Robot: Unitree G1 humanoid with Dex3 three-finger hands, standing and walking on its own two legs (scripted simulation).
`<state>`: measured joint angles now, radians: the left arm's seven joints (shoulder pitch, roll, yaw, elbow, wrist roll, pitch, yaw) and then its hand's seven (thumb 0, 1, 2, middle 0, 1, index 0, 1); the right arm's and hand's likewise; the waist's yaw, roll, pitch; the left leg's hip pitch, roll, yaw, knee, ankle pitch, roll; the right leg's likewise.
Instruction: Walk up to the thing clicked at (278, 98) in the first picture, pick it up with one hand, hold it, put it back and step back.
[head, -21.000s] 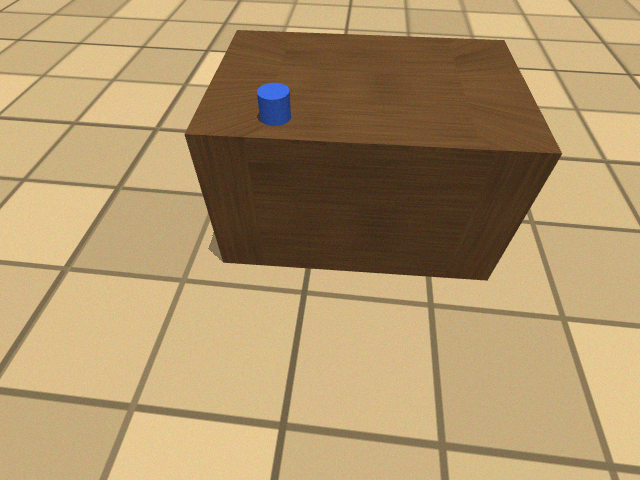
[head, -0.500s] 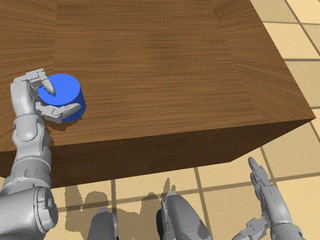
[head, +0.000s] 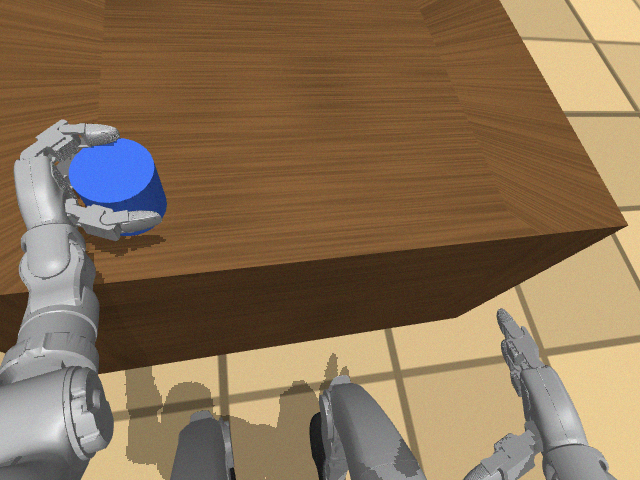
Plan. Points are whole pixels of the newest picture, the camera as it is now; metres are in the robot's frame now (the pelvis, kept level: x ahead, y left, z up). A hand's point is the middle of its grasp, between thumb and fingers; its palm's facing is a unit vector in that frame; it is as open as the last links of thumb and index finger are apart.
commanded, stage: open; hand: left
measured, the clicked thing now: (122, 188) +0.49 +0.16 -0.01
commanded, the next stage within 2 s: withdraw in 0.12 s
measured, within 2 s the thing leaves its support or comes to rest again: neither
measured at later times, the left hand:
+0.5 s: hand (61, 153) +0.50 +0.21 +0.05, palm faces +0.20 -0.98 -0.01, open 17.4 cm
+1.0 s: hand out of the picture +0.47 +0.32 +0.15, palm faces +0.37 -0.89 -0.29, open 17.5 cm
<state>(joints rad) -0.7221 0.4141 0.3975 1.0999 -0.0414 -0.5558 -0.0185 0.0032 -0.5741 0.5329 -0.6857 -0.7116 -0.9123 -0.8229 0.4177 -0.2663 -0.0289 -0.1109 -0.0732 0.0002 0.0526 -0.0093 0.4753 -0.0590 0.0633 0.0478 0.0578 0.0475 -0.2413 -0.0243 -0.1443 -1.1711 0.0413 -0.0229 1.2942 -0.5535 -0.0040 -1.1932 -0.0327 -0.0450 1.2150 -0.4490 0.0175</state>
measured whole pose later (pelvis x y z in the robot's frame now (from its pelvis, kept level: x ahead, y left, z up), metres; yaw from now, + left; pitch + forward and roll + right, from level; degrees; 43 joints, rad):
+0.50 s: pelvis +0.01 +0.00 +0.01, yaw +0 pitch +23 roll -2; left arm -0.70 0.46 0.45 1.00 -0.05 -0.48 -0.05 -0.01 -0.60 0.09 -0.11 -0.11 -0.13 -0.11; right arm 0.43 -0.28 -0.05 -0.12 -0.06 0.03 0.03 -0.01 0.50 -0.06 0.07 0.05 0.06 0.05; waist -0.23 -0.03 -0.14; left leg -1.10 0.04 -0.02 1.25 -0.55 0.00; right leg -1.12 -0.03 -0.04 1.17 -0.45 0.02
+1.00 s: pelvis +0.03 +0.01 +0.08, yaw -1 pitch +14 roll -1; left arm -0.67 0.63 0.40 1.03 0.03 -0.12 0.00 -0.01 -0.57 0.06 -0.07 -0.06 -0.07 -0.07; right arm 0.41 -0.27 -0.02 0.10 0.04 0.11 -0.01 -0.01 0.43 -0.12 0.08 0.08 0.08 0.08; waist -0.10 -0.01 -0.12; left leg -0.69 0.04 0.03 0.89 -0.44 0.00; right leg -0.73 -0.03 -0.01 0.83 -0.34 0.03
